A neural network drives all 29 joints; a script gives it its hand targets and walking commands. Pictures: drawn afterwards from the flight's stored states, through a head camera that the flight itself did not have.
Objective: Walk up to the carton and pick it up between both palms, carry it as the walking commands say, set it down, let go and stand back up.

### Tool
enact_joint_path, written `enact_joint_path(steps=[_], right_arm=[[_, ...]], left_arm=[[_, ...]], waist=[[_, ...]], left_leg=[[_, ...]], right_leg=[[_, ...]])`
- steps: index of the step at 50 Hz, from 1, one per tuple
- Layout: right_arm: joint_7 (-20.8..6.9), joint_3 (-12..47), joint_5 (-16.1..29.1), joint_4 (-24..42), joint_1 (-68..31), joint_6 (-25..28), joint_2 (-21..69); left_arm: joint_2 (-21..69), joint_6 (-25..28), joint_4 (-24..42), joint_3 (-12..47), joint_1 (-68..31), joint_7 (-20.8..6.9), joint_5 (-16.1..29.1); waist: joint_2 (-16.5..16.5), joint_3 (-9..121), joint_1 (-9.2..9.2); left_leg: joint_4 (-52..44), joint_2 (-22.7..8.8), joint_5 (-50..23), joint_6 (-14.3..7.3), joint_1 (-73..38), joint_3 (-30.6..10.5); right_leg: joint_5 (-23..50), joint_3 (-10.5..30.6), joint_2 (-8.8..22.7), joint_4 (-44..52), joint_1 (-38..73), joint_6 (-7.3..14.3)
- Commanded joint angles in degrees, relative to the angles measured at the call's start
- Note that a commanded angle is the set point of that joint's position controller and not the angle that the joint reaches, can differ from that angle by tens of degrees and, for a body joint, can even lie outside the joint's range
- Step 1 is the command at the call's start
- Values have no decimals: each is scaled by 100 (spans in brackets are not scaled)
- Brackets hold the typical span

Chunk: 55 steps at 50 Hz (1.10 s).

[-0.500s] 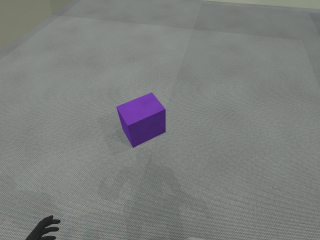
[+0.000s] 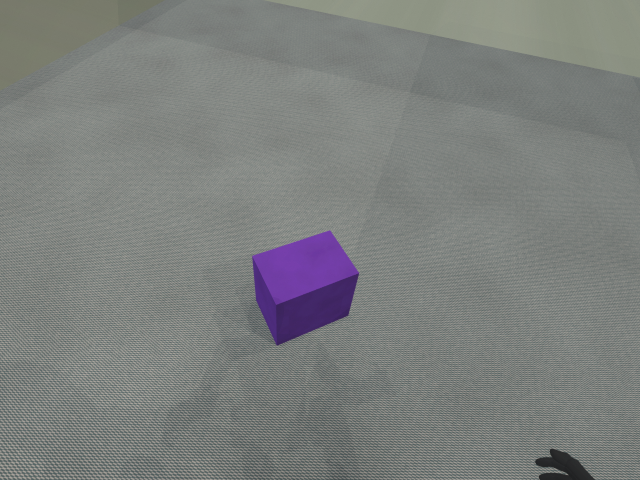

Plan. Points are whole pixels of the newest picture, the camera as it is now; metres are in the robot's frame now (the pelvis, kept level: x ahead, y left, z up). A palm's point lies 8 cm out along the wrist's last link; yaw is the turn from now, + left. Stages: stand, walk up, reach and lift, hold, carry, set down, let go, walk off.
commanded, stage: walk up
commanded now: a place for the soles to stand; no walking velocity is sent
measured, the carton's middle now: (303, 287) +0.81 +0.01 -0.64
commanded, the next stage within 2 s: none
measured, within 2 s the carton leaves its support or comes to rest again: neither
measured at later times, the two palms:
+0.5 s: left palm (134, 356) +0.31 +0.27 -0.08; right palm out of the picture +0.13 -0.34 -0.11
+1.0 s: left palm (127, 353) +0.33 +0.30 -0.12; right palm (565, 377) +0.29 -0.35 -0.07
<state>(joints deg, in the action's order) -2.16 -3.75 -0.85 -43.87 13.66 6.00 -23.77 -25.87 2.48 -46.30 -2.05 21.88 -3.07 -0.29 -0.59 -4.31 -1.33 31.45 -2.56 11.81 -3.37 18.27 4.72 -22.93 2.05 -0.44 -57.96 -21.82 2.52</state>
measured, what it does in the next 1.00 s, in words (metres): walks ahead: right foot, then left foot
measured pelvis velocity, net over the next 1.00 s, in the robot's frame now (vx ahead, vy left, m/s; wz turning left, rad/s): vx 0.26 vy -0.02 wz -0.07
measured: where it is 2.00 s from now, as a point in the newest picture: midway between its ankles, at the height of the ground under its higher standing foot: (332, 442)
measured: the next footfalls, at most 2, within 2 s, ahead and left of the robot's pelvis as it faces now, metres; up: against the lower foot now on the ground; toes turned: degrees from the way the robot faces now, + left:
right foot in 0.42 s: +0.24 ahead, -0.13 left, +0.00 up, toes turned -7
left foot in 0.86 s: +0.38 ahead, +0.05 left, +0.00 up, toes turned +2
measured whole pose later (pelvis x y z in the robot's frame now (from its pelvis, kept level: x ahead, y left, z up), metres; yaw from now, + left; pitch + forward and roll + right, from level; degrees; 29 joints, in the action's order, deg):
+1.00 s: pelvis +0.26 -0.02 -0.01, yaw -4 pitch -3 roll +0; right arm 0.8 -4.0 -0.7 -44.0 21.1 6.4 -24.2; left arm -26.6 -0.5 -42.9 -3.6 20.2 -4.4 -1.8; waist -4.5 -4.7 -0.1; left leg 35.6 -2.8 14.5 -1.3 17.8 4.1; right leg -24.3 0.7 1.9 -58.5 -27.3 1.8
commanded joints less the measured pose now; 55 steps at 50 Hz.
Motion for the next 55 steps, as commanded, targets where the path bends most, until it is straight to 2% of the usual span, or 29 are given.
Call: enact_joint_path(steps=[1,4,6,11,16,17,18,19,20,21,22,23,25,27,28,30,33,35,36,38,39,40,41,42,45,47,48,53,55], right_arm=[[140,-389,158,178,823,109,-1413],[158,-355,162,259,888,114,-1237],[175,-383,73,298,681,120,-1301],[181,-337,21,301,898,110,-1349],[175,-449,19,359,914,8,-1619],[192,-460,52,370,914,-15,-1557],[200,-453,67,445,894,-17,-1553],[195,-336,95,399,1056,-34,-1207],[179,-173,158,468,1507,22,-842],[178,-174,128,532,1202,-2,-845],[200,-187,78,521,762,-15,-1108],[180,-198,25,490,902,-30,-1189],[143,-170,21,343,1165,-128,-1114],[108,-249,29,202,1192,-189,-1098],[83,-215,48,280,1084,-208,-945],[46,-254,-25,400,845,-245,-1005],[20,-338,67,325,649,-209,-990],[63,-401,79,238,686,-145,-1080],[74,-437,88,180,785,-118,-1139],[160,-541,46,-152,1422,-62,-1281],[197,-620,67,-227,1916,-18,-1363],[308,-651,-13,-255,2063,29,-1650],[358,-774,-138,-104,2112,103,-2110],[366,-702,-25,177,1614,97,-2132],[414,-551,106,313,1196,173,-1696],[392,-518,23,160,1372,139,-1679],[366,-530,26,233,1325,115,-1757],[339,-385,-17,242,780,12,-1657],[296,-385,3,269,577,-66,-1674]], left_arm=[[-837,-34,247,-379,384,13,101],[-734,-114,389,-350,48,-35,66],[-749,-156,431,-377,-383,-67,28],[-635,-104,678,-373,-1008,-182,-60],[-691,-41,737,-413,-1136,-205,-159],[-829,-1,626,-471,-1106,-194,-158],[-873,31,636,-481,-903,-178,-161],[-947,93,507,-576,-409,-102,-188],[-1425,131,424,-748,180,-25,-202],[-1643,160,600,-711,237,46,-98],[-1403,156,657,-640,143,107,6],[-1386,161,642,-608,107,126,87],[-1040,161,751,-558,-74,190,134],[-1089,165,812,-545,-37,210,51],[-1065,178,813,-553,-145,198,62],[-1098,177,916,-547,-343,171,-8],[-1122,145,1036,-583,-475,58,-59],[-1255,65,1058,-568,-577,-50,-69],[-1382,18,982,-639,-698,-78,-85],[-1123,-43,1063,-556,-648,-117,-145],[-987,-90,1116,-481,-705,-126,-175],[-565,-95,1128,-291,-409,-116,-131],[-441,-108,1198,-291,-292,-111,-79],[-1035,-153,1030,-444,-285,-50,-85],[-1060,-127,1060,-449,-209,-91,-187],[-937,-98,854,-500,-209,-105,-137],[-889,-114,796,-524,-133,-135,-74],[-734,-236,611,-541,-307,-125,-42],[-739,-248,489,-494,-392,-72,-104]], waist=[[802,523,170],[849,69,237],[848,-372,284],[587,-680,347],[736,-108,312],[275,103,238],[63,197,79],[-546,843,-155],[-1799,1452,-319],[-1865,1090,-374],[-944,811,-408],[-755,676,-374],[-337,540,-192],[-200,517,-42],[-546,296,-4],[-291,28,28],[-643,-293,-41],[-1046,-274,-45],[-1086,-248,108],[-430,79,396],[-422,188,552],[764,209,723],[2009,450,729],[822,191,554],[321,140,246],[601,336,292],[1025,300,238],[1236,-95,98],[1212,18,101]], left_leg=[[-1375,-1095,-2244,68,-1433,-848],[-1643,-962,-2453,380,-1195,-450],[-1910,-1011,-1833,-70,-997,-461],[-1939,-1096,-1323,-160,-644,-203],[-1456,-1403,-238,-685,-1003,-440],[-1319,-1602,-100,-649,-974,-871],[-672,-1358,-431,-644,-770,-514],[751,-930,-1268,-468,-536,-99],[2456,-290,-310,-49,687,316],[3218,352,1823,29,1848,-32],[3464,155,1824,-13,2208,-447],[3563,-23,1647,50,2274,-576],[3006,-242,1370,49,1655,-741],[2803,-125,945,152,1216,-484],[2570,-170,696,175,1146,-392],[2024,-166,414,274,942,-301],[1046,-142,-195,299,566,-122],[773,-106,-327,326,80,101],[684,-94,-192,297,-309,22],[901,95,84,144,-1440,142],[461,23,685,54,-1848,-111],[-595,-694,1795,-229,-2216,-1257],[-1583,-2133,2933,-889,-2249,-3599],[-1889,-2526,3337,-1303,-1367,-4056],[-1358,-1853,1009,-1090,-1676,-2681],[-941,-1507,-776,-946,-1342,-1807],[-1075,-1427,-618,-853,-869,-1439],[-1083,-925,-337,-653,349,-748],[-959,-916,638,-650,846,-889]], right_leg=[[1048,405,143,-177,-759,-156],[1675,425,120,184,-977,-175],[1636,410,203,419,-1158,-295],[1652,156,320,1654,-694,-130],[649,-243,439,2299,-87,-5],[746,-223,369,2341,158,69],[694,-255,288,2787,762,169],[609,-32,270,3301,1914,339],[131,1769,1297,3634,3166,876],[662,3149,2005,3963,3330,1428],[2024,2636,2028,3836,3161,1570],[2797,2354,1993,3790,3112,1576],[3467,1228,1675,3608,2430,904],[3537,720,1416,3695,1837,838],[3538,464,1344,3854,1489,868],[2694,390,1327,4135,1053,950],[793,380,1134,4470,438,777],[-387,407,1075,4515,-44,935],[-925,635,1320,4523,-487,918],[-1405,640,1112,3728,-1193,850],[-1529,341,901,2900,-1460,749],[-930,-80,502,1505,-1872,502],[-928,-310,-59,-280,-2460,143],[-427,345,184,-921,-2376,69],[-75,466,708,-134,-2168,-44],[-311,97,525,180,-1454,-209],[-198,-43,495,317,-1044,-190],[1267,-543,389,1295,18,-176],[1223,-626,279,1578,535,-202]])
